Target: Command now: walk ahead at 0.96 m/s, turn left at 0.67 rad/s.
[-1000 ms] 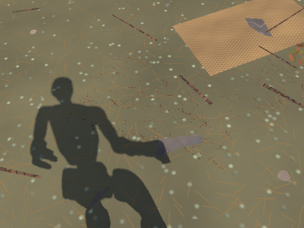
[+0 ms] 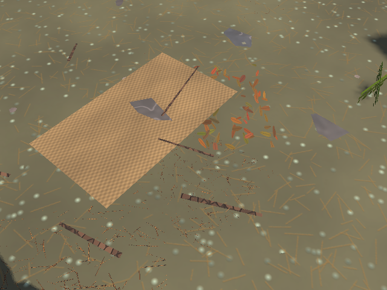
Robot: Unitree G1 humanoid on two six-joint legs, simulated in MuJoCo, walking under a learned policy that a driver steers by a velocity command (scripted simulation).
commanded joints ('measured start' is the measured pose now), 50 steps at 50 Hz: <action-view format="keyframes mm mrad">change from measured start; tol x32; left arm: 1 96 66 27 12 -29 -35 5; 31 -323 91 -29 -209 -21 0 -10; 36 299 286 53 -70 14 -29 53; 50 -105 225 80 -7 -98 -43 14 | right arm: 1 -79 -21 -4 -93 -13 23 22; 10 -370 -37 32 -229 -7 22 65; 14 213 -200 -39 -61 -5 29 16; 50 -230 -70 10 -313 12 26 3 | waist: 1 44 -142 81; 13 -206 -146 -112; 16 -15 262 -187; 27 18 -47 110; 35 198 9 -181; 37 94 -456 -469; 50 28 -67 -57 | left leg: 1 -320 77 -30 40 50 -8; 13 299 -165 216 -450 158 134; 17 905 195 -766 -889 -136 442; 25 41 -60 -355 -1079 133 255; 34 344 -71 -375 -662 831 68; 35 265 -112 -349 -418 795 35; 37 -154 -278 -127 188 -335 -26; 38 -246 -155 -95 246 -241 -19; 50 110 -42 11 -575 225 -72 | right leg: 1 160 -262 218 -363 45 -58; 9 158 -185 -182 -416 887 3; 13 259 -247 -151 155 1507 13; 14 137 -233 -126 480 1326 -3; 16 -522 61 4 1232 -199 67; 17 -626 40 196 1239 -141 47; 35 311 -12 142 -6 227 26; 37 720 -560 872 -111 295 -130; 50 46 -243 55 -213 740 -142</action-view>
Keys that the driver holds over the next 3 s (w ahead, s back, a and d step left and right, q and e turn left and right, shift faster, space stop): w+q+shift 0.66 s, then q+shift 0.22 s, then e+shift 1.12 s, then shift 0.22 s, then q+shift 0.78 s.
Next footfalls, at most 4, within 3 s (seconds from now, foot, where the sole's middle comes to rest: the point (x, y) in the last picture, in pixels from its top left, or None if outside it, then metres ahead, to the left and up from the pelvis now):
0.30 left None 0.45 0.08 -0.77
0.72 right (165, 185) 0.91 0.11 -0.77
1.08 left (80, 194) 0.88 0.45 -0.77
1.48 right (139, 163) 1.03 0.22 -0.77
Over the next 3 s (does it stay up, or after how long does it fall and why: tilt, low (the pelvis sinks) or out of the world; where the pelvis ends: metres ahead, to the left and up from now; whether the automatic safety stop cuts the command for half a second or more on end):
stays up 0.96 0.32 0.01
